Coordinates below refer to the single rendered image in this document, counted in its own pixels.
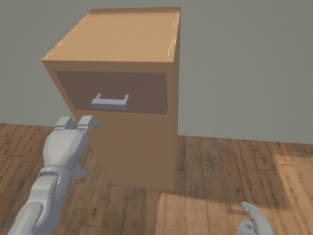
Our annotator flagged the cabinet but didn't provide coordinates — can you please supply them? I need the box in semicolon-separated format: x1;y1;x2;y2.
41;6;181;191

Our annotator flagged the drawer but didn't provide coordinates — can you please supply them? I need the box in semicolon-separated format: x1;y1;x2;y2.
55;70;168;115

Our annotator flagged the right robot hand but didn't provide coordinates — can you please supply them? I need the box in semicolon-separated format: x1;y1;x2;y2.
237;202;275;235

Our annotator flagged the left robot hand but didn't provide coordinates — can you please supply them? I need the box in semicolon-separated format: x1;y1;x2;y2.
43;115;101;179

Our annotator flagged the robot left forearm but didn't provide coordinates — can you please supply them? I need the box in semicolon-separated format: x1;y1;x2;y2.
7;165;73;235

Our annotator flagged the handle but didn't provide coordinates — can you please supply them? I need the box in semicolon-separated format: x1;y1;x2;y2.
91;93;130;110

